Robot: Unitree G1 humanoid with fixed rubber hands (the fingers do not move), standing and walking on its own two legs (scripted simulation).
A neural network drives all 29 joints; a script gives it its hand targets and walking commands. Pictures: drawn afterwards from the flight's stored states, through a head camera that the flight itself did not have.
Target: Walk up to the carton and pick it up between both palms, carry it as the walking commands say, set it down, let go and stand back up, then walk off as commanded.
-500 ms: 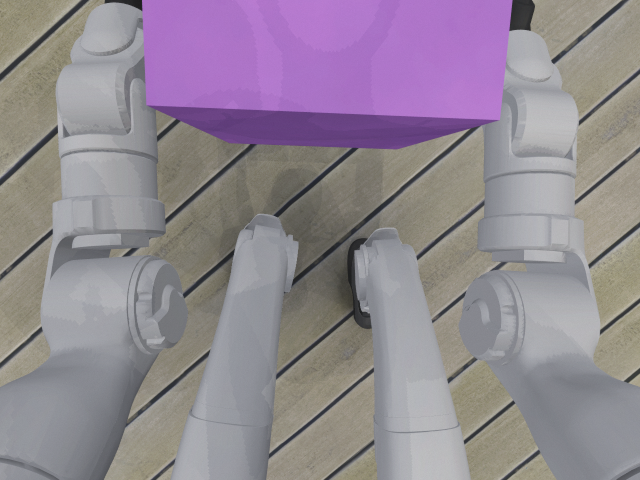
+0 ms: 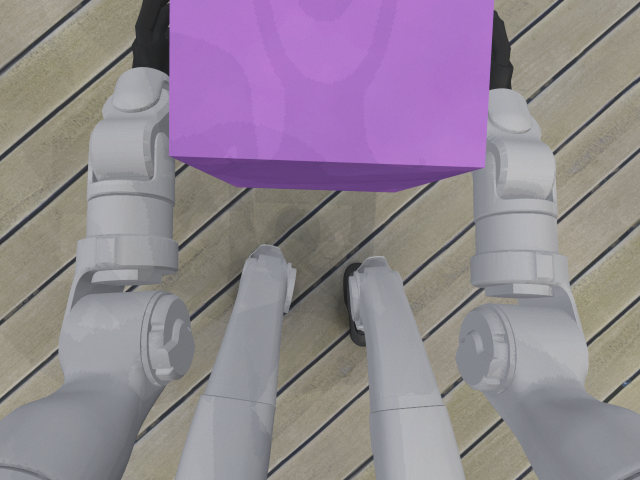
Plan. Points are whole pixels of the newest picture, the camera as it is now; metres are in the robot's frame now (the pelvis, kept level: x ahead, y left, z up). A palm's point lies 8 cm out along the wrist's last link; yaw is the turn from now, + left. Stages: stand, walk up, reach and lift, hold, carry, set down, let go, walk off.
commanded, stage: reach and lift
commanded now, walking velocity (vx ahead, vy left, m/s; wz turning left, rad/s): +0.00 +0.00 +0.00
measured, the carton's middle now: (323, 98) +0.49 +0.03 -0.11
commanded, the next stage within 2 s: none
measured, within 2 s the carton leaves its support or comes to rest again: neither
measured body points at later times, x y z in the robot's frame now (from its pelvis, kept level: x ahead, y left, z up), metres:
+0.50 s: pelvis +0.01 +0.00 +0.05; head +0.25 +0.02 +0.42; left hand +0.47 +0.19 +0.00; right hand +0.48 -0.14 +0.00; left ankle +0.15 +0.13 -0.60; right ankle +0.13 -0.12 -0.60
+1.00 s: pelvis +0.09 +0.00 +0.11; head +0.15 +0.01 +0.56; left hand +0.45 +0.19 +0.11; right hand +0.46 -0.15 +0.11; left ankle +0.15 +0.13 -0.60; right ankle +0.13 -0.12 -0.60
